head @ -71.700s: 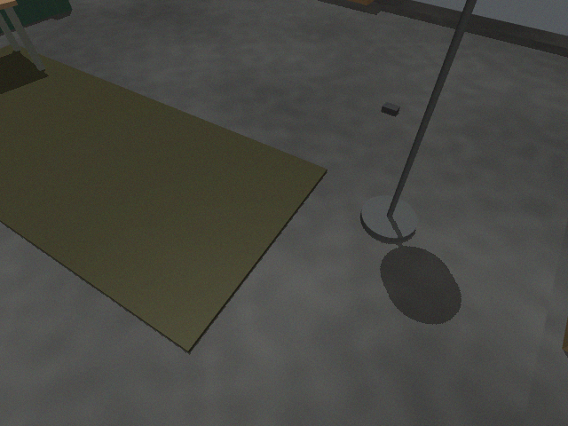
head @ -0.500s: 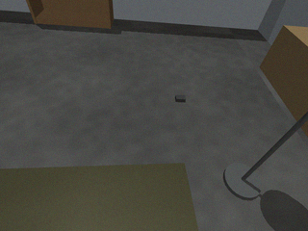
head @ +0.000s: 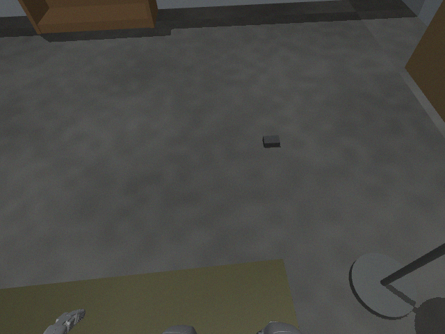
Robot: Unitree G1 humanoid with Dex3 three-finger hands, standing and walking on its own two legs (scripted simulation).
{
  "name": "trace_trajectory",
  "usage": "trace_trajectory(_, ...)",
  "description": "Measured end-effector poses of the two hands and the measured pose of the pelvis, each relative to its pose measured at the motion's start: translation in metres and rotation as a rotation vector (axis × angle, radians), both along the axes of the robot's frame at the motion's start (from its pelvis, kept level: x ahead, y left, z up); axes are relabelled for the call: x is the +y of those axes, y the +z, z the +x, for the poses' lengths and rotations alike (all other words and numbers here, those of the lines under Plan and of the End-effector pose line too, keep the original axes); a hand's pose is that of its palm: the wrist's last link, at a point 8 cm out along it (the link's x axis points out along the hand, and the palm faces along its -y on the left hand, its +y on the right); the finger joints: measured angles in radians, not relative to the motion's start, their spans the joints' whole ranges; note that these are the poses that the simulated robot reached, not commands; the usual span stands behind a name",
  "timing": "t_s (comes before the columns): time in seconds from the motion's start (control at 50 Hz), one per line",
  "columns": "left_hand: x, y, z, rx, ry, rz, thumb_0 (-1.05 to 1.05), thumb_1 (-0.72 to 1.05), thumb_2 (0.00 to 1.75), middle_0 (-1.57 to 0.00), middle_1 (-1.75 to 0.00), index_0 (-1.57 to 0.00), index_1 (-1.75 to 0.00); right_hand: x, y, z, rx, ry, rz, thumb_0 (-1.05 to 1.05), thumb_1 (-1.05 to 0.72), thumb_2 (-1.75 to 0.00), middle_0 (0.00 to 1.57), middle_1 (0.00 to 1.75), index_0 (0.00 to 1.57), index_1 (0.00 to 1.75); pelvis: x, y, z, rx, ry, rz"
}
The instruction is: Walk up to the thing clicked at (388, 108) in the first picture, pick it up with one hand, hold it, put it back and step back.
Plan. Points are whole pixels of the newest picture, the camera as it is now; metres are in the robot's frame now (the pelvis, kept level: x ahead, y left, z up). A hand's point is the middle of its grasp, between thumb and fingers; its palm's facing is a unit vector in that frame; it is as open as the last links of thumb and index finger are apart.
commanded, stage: walk up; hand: right
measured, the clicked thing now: (271, 141) +1.18 -0.24 -0.77
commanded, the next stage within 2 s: none
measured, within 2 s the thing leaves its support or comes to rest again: neither
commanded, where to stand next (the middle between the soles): +0.79 -0.01 m, yaw +2 degrees
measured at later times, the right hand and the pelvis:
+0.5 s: hand (333, 244) +0.30 -0.22 -0.11, palm faces -0.03 +0.92 -0.40, open 7.3 cm; pelvis +0.24 +0.04 +0.01, yaw +2 degrees
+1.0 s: hand (337, 173) +0.51 -0.29 -0.14, palm faces -0.09 +0.94 -0.34, open 7.4 cm; pelvis +0.44 -0.02 +0.01, yaw +2 degrees
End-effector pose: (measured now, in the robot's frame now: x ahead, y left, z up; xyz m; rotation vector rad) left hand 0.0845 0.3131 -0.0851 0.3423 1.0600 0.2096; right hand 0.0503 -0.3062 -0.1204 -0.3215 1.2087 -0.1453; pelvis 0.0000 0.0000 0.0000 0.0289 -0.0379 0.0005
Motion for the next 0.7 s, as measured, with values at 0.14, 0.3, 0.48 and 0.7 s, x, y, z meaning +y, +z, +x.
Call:
trace_trajectory(0.14,0.004,0.005,0.030,0.042,0.036,-0.002,0.01,0.90,0.90,-0.21,-0.30,-0.20,-0.30,-0.004,0.028,0.115,-0.134,0.060,-0.019,0.01,-0.91,-0.90,0.20,0.30,0.21,0.30,0.004,0.010,0.071,-0.011,0.016,-0.028)
trace_trajectory(0.3,0.039,-0.032,0.087,0.101,0.071,-0.038,0.01,0.90,0.90,-0.21,-0.30,-0.20,-0.30,0.017,0.031,0.215,-0.143,0.097,-0.074,0.01,-0.91,-0.90,0.20,0.30,0.20,0.30,0.031,-0.010,0.160,-0.002,0.027,-0.052)
trace_trajectory(0.48,0.045,-0.033,0.209,0.092,-0.007,-0.071,0.01,0.91,0.90,-0.21,-0.30,-0.20,-0.30,0.044,0.045,0.244,-0.120,0.003,-0.077,0.00,-0.91,-0.89,0.20,0.30,0.21,0.30,0.045,0.004,0.236,-0.014,0.025,-0.042)
trace_trajectory(0.7,0.023,-0.010,0.334,0.051,-0.070,-0.017,0.01,0.91,0.90,-0.20,-0.30,-0.20,-0.30,0.004,0.021,0.284,-0.005,-0.038,-0.061,0.01,-0.90,-0.89,0.21,0.31,0.21,0.30,0.020,-0.001,0.327,0.005,0.007,0.017)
